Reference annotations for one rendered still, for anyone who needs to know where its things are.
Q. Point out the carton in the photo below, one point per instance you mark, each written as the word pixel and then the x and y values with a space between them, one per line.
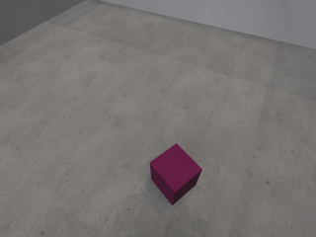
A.
pixel 174 172

